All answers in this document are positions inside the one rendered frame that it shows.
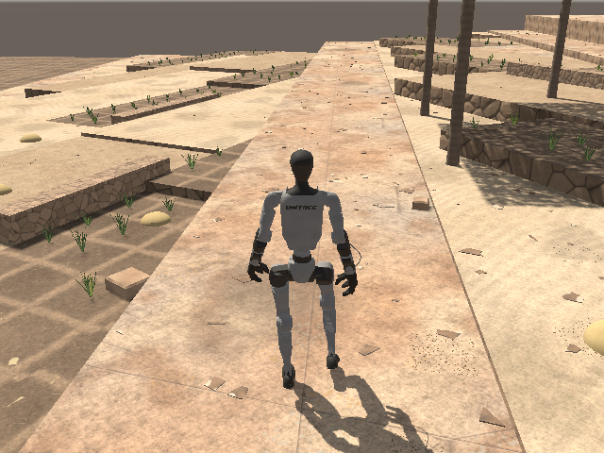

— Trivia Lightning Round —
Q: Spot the robot left forearm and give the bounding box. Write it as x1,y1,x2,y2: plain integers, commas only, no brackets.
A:
249,228,267,266

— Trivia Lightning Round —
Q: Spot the right robot hand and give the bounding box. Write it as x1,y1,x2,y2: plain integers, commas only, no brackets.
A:
335,271,358,296

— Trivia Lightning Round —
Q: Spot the left robot hand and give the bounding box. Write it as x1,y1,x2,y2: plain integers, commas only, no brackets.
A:
247,262,269,282

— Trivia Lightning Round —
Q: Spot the humanoid robot torso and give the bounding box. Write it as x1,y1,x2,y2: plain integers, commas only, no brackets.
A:
280,186,324,283

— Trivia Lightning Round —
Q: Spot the robot right upper arm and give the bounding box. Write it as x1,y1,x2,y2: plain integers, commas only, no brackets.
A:
322,191,346,244

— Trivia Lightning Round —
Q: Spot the left robot foot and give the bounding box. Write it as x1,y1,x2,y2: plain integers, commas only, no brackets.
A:
282,365,295,389

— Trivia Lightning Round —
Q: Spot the robot right forearm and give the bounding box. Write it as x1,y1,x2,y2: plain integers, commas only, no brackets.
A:
337,230,356,275

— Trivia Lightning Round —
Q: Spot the robot left upper arm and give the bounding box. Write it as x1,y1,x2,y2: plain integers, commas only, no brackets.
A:
257,191,282,243

